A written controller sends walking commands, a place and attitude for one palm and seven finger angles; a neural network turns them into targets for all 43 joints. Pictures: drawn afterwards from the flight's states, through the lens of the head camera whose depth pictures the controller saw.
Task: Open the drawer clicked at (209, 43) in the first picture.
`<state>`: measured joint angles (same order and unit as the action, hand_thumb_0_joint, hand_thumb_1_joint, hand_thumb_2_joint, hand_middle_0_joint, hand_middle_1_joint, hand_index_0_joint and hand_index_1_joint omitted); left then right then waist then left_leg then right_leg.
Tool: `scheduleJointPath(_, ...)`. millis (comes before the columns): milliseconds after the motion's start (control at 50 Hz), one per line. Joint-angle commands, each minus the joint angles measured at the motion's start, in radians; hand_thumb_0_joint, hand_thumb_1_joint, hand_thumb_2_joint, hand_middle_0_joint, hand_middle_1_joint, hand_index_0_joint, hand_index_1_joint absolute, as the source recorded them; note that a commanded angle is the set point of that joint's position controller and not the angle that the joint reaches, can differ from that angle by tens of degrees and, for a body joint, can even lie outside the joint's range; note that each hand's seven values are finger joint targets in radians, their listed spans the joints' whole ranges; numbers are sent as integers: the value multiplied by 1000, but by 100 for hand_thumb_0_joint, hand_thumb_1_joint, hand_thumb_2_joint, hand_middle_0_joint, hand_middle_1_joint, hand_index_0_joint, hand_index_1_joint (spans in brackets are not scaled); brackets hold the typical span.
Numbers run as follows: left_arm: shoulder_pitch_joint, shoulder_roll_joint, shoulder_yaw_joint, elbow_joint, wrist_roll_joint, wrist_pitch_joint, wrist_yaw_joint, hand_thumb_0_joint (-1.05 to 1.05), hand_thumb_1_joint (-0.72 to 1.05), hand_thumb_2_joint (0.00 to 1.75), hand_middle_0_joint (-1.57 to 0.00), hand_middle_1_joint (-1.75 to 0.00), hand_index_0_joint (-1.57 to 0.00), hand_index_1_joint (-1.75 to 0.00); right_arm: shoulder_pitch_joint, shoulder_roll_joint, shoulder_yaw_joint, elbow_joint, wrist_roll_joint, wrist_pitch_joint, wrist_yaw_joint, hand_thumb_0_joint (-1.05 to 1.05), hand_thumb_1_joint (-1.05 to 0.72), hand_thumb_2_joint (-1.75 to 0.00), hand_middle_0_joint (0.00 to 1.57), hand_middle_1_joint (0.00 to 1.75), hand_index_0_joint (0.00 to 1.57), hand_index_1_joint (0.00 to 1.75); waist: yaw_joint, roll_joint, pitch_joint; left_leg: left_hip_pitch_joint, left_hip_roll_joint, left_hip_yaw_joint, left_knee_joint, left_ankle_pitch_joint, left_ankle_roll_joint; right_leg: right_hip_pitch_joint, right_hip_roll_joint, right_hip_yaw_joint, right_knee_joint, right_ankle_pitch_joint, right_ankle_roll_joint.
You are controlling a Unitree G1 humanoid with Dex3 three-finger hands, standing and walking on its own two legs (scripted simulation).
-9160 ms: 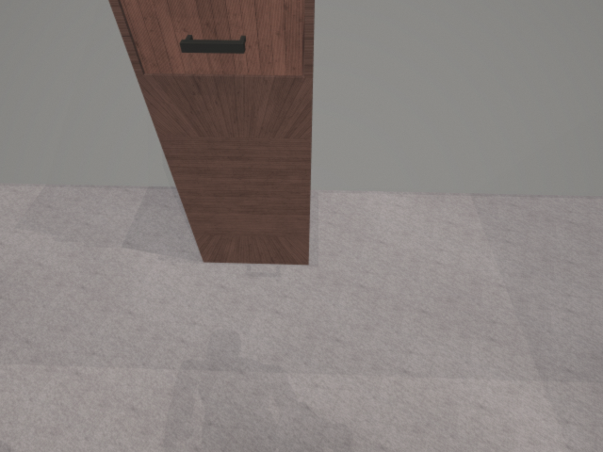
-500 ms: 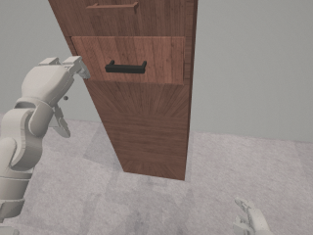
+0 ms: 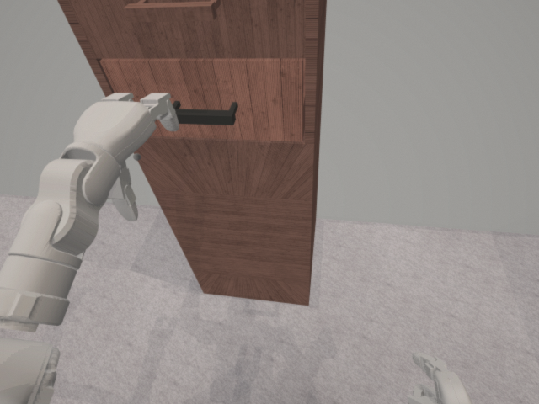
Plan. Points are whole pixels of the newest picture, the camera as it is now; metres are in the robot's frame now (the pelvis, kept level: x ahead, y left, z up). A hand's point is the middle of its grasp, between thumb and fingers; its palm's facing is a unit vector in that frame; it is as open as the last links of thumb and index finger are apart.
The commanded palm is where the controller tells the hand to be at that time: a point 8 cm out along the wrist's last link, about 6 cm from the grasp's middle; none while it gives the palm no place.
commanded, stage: move the hooked fingers above the handle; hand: left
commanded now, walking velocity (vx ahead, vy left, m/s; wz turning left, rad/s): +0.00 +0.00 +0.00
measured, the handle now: (202, 111) +0.60 +0.20 +0.13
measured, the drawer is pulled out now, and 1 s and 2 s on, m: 0.00 0.00 0.00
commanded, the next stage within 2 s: none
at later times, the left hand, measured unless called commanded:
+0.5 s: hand (170, 130) +0.45 +0.20 +0.18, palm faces +0.04 -0.03 -1.00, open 13.8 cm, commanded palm +0.44 +0.22 +0.25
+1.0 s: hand (199, 103) +0.54 +0.18 +0.18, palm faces +0.03 -0.03 -1.00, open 13.8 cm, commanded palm +0.52 +0.20 +0.24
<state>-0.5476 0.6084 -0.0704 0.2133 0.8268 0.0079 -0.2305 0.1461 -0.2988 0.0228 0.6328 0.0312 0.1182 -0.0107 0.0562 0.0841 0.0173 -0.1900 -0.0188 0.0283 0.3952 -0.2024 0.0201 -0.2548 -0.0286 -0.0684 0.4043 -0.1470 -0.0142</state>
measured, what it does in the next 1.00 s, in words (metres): stands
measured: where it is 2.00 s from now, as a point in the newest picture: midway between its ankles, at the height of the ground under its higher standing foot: outside the picture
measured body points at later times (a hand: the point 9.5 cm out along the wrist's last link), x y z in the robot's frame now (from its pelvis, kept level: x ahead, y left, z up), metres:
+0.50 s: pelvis +0.02 +0.01 +0.00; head +0.05 -0.02 +0.45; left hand +0.45 +0.20 +0.24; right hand +0.18 -0.24 -0.12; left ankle +0.01 +0.11 -0.74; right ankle +0.04 -0.11 -0.74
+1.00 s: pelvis +0.05 +0.01 +0.00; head +0.09 -0.01 +0.44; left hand +0.53 +0.18 +0.24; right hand +0.12 -0.25 -0.14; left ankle +0.01 +0.11 -0.74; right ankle +0.04 -0.11 -0.74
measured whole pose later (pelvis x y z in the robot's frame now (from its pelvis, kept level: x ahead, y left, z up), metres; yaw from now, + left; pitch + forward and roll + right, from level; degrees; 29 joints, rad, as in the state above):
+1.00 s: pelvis +0.05 +0.01 +0.00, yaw -2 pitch +9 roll +0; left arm -1.00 0.51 -0.15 0.79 0.94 -0.02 -0.09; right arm 0.26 -0.28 -0.01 0.68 0.03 0.17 -0.02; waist -0.03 0.06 -0.06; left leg -0.32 -0.02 0.06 0.44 -0.28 0.03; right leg -0.40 -0.02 -0.04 0.45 -0.21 0.00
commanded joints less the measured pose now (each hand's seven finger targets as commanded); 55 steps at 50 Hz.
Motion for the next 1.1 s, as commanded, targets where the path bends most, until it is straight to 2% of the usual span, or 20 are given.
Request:
scheduleJointPath(0,-452,282,188,-133,-1,-31,64,0,-50,30,-30,-120,-30,-120,-100,-99,-41,-145,6,-44,-10,0,-90,-90,20,30,20,30,5,-77,-323,-15,-9,-16,-58,162,3,210,-2,53,-35,70,-20)
scheduleJointPath(20,-469,313,216,-106,5,-34,75,0,-50,30,-30,-120,-30,-120,-97,-106,-45,-136,5,-43,-12,0,-90,-90,20,30,20,30,5,-82,-335,-20,-8,-13,-55,169,2,217,0,56,-33,75,-20)
scheduleJointPath(60,-499,270,176,-89,9,-31,91,0,-50,30,-30,-120,-30,-120,-93,-97,-42,-138,7,-40,-11,0,-90,-90,20,30,20,30,3,-62,-330,-22,-7,-15,-58,177,0,204,-2,53,-29,77,-23)
scheduleJointPath(140,-519,281,173,-32,31,-13,106,0,-50,30,-30,-120,-30,-120,-81,-105,-47,-137,9,-29,-11,0,-90,-90,20,30,20,30,4,-66,-367,-27,-6,-7,-50,209,1,224,-4,60,-17,118,-24)
scheduleJointPath(220,-518,241,131,-20,38,-1,88,0,-50,30,-30,-120,-30,-120,-74,-107,-55,-145,15,-19,-9,0,-90,-90,20,30,20,30,-10,-86,-381,-6,-6,-4,-38,248,6,216,3,58,-11,161,-25)
scheduleJointPath(260,-567,177,60,-30,36,-3,77,0,-50,30,-30,-120,-30,-120,-63,-102,-52,-142,20,-16,-9,0,-90,-90,20,30,20,30,-29,-72,-358,10,-3,-12,-43,243,6,171,6,50,-16,149,-24)
scheduleJointPath(340,-622,225,98,-26,43,-18,86,0,-50,30,-30,-120,-30,-120,-47,-103,-55,-135,17,-16,-13,0,-90,-90,20,30,20,30,-25,-82,-397,25,-7,-12,-30,273,8,181,11,53,-10,174,-25)
scheduleJointPath(360,-626,209,87,-21,42,-19,91,0,-50,30,-30,-120,-30,-120,-42,-99,-55,-133,15,-15,-14,0,-90,-90,20,30,20,30,-25,-69,-404,35,-7,-14,-29,287,6,175,12,50,-6,180,-26)
scheduleJointPath(440,-695,209,80,120,52,-8,116,0,-50,30,-30,-120,-30,-120,-24,-101,-49,-108,19,-8,-21,0,-90,-90,20,30,20,30,-37,-94,-345,-6,-5,-14,-37,242,1,136,15,41,-13,130,-26)
scheduleJointPath(480,-727,227,89,135,68,-8,130,0,-50,30,-30,-120,-30,-120,-15,-100,-51,-107,15,-8,-25,0,-90,-90,20,30,20,30,-31,-83,-398,6,-6,-11,-27,272,3,158,13,46,-1,163,-28)
scheduleJointPath(580,-791,169,28,208,82,-7,126,0,-50,30,-30,-120,-30,-120,15,-97,-57,-102,16,-1,-28,0,-90,-90,20,30,20,30,-56,-79,-422,24,-3,-11,-5,317,6,134,16,45,15,206,-27)
scheduleJointPath(640,-830,189,36,263,85,-17,114,0,-50,30,-30,-120,-30,-120,36,-103,-58,-100,18,2,-35,0,-90,-90,20,30,20,30,-66,-96,-421,7,-5,-12,2,313,9,132,17,47,16,216,-25)
scheduleJointPath(700,-892,126,-18,247,88,-38,112,0,-50,30,-30,-120,-30,-120,62,-98,-66,-95,15,2,-34,0,-90,-90,20,30,20,30,-82,-63,-451,49,-1,-19,20,364,7,92,22,45,30,231,-27)
scheduleJointPath(740,-906,170,25,248,86,-54,120,0,-50,30,-30,-120,-30,-120,77,-101,-74,-92,11,0,-33,0,-90,-90,20,30,20,30,-76,-47,-494,65,0,-19,39,419,7,101,25,50,40,261,-28)
scheduleJointPath(800,-921,141,13,290,89,-56,140,0,-50,30,-30,-120,-30,-120,99,-98,-77,-74,8,8,-26,0,-90,-90,20,30,20,30,-82,-46,-482,62,6,-22,48,471,-3,71,30,40,52,274,-27)
scheduleJointPath(820,-927,150,27,312,87,-56,147,0,-50,30,-30,-120,-30,-120,105,-102,-78,-70,8,9,-25,0,-90,-90,20,30,20,30,-81,-69,-486,51,5,-23,49,483,-5,80,34,37,51,278,-28)
scheduleJointPath(900,-959,177,50,371,116,-36,184,0,-50,30,-30,-120,-30,-120,124,-103,-80,-53,3,17,-18,0,-90,-90,20,30,20,30,-74,-56,-502,27,13,-19,54,507,-7,80,34,40,69,296,-28)
scheduleJointPath(1000,-990,182,50,442,141,-11,199,0,-50,30,-30,-120,-30,-120,144,-107,-86,-42,0,26,-16,0,-90,-90,20,30,20,30,-87,-69,-533,15,19,-10,66,518,1,90,33,48,78,325,-24)
scheduleJointPath(1040,-967,200,63,424,142,-11,192,0,-50,30,-30,-120,-30,-120,136,-107,-87,-57,-1,29,-15,0,-90,-90,20,30,20,30,-72,-71,-568,9,15,-4,68,521,9,131,30,57,82,351,-22)
scheduleJointPath(1080,-932,198,64,433,144,-6,183,0,-50,30,-30,-120,-30,-120,132,-107,-85,-63,2,36,-16,0,-90,-90,20,30,20,30,-70,-89,-535,-10,18,-1,61,505,13,133,29,53,80,351,-20)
